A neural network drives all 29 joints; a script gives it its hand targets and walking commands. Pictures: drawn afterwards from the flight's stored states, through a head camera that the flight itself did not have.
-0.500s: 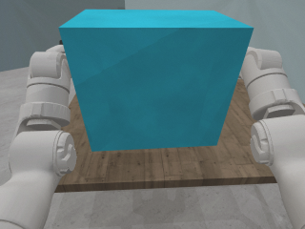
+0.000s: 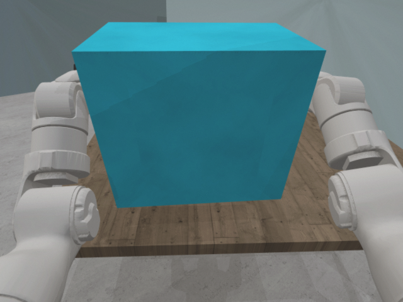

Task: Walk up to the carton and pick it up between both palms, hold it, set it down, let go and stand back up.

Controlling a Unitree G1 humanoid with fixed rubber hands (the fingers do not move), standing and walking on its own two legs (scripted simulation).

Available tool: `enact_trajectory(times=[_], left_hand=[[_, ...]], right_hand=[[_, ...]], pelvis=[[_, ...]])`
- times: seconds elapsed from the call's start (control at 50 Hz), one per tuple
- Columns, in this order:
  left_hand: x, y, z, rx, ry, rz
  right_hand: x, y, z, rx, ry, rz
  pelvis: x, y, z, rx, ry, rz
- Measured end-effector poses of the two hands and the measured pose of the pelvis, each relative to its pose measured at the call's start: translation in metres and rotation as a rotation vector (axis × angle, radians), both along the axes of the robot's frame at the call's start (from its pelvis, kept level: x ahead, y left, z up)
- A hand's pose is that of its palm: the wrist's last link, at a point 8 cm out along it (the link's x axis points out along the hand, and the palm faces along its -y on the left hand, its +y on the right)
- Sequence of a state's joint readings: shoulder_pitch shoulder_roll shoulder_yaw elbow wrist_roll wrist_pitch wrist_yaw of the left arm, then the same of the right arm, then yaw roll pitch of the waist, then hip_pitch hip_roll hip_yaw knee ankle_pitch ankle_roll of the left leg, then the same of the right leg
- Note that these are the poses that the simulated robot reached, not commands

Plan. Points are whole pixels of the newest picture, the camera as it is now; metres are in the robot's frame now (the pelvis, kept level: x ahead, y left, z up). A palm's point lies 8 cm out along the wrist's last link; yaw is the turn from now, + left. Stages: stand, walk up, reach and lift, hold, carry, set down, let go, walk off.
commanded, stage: hold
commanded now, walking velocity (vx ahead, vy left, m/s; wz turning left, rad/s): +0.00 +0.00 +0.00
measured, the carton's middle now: (197, 113) +0.32 +0.00 +0.30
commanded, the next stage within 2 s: none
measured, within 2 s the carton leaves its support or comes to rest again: neither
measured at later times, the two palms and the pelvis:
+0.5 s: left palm (87, 80) +0.37 +0.18 +0.34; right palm (299, 86) +0.36 -0.19 +0.34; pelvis -0.01 +0.01 +0.00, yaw -1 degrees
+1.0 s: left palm (89, 80) +0.38 +0.18 +0.34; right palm (300, 83) +0.36 -0.19 +0.34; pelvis +0.00 +0.00 +0.00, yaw +0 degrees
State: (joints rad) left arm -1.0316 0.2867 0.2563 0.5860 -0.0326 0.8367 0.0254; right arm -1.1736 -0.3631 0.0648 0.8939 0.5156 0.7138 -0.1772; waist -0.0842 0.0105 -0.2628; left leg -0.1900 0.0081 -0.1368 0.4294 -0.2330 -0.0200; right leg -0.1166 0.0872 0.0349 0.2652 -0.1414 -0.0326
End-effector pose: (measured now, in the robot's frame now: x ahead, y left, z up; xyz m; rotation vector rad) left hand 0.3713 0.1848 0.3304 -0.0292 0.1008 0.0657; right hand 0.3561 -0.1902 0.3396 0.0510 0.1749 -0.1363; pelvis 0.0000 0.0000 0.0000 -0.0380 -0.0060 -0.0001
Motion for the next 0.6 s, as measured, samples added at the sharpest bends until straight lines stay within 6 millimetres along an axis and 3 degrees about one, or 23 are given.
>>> enact_trajectory(times=[0.22,0.6], left_hand=[[-0.002,0.001,0.011,0.006,0.017,-0.01],[0.003,-0.002,0.004,0.054,0.04,0.0]], right_hand=[[-0.006,0.001,0.013,0.023,0.014,-0.02],[0.001,-0.002,-0.008,0.033,0.036,-0.011]], pelvis=[[-0.009,0.006,0.001,0.003,0.006,-0.01],[-0.012,0.009,0.0,0.003,0.031,-0.01]])
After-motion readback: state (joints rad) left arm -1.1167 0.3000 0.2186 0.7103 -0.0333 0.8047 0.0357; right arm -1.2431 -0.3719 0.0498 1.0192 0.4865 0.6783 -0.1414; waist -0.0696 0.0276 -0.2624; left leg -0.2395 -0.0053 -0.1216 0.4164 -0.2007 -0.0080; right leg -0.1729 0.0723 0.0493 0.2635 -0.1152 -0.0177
